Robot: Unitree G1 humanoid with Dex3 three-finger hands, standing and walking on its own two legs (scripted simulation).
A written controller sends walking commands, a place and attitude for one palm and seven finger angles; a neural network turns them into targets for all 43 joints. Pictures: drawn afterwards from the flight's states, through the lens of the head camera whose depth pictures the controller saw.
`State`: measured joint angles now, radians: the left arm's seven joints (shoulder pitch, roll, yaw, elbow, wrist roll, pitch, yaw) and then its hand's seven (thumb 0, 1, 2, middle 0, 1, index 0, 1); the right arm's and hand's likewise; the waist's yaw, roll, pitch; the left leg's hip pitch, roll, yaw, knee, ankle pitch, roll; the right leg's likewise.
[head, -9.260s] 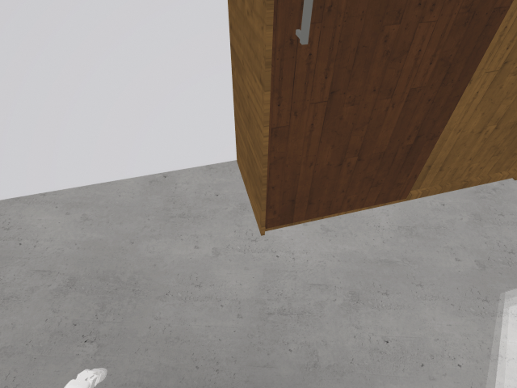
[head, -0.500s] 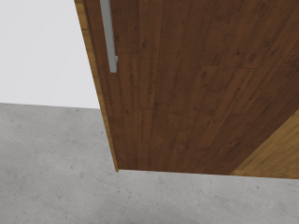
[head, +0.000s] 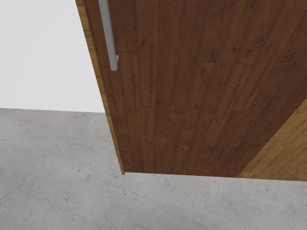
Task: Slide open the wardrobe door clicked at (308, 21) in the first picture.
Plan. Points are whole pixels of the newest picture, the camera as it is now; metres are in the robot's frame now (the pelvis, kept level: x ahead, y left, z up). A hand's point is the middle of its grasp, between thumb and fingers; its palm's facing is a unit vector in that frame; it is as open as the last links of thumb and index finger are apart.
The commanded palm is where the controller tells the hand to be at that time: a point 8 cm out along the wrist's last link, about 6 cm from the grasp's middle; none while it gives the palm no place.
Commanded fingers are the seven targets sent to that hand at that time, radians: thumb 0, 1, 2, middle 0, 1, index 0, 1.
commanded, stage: come to a stop and stand still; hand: left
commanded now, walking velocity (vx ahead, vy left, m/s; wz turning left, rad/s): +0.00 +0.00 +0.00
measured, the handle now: (110, 34) +0.55 +0.17 +0.24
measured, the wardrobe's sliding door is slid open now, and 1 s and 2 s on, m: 0.00 0.00 0.00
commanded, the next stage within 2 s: look again from close up in 0.66 s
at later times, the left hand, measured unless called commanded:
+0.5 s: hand out of the picture -0.01 +0.19 -0.18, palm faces +0.02 -0.99 -0.16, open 7.4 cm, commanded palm none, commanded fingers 0.00 0.90 0.90 -0.20 -0.30 -0.20 -0.30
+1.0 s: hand out of the picture +0.02 +0.19 -0.17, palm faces -0.01 -0.97 -0.23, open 7.4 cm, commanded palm none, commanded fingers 0.00 0.90 0.90 -0.20 -0.30 -0.20 -0.30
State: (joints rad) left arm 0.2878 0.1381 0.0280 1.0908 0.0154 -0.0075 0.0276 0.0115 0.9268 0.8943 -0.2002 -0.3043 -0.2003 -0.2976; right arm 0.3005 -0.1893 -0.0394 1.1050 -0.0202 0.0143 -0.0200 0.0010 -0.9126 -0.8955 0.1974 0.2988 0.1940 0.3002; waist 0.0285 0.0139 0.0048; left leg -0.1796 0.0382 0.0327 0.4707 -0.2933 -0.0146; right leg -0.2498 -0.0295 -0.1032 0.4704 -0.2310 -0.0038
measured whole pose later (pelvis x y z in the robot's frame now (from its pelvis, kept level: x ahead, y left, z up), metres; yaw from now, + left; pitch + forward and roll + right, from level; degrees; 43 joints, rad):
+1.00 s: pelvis +0.00 +0.01 +0.00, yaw -2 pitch -1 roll +1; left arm 0.27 0.15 -0.01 1.11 0.01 -0.02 0.03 0.00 0.91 0.89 -0.20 -0.30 -0.20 -0.30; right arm 0.30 -0.18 0.01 1.07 -0.02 -0.03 -0.03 0.00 -0.91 -0.90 0.20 0.30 0.20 0.30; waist 0.00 0.04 0.02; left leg -0.12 0.00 0.08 0.44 -0.31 0.01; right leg -0.23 -0.06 -0.05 0.51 -0.26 0.02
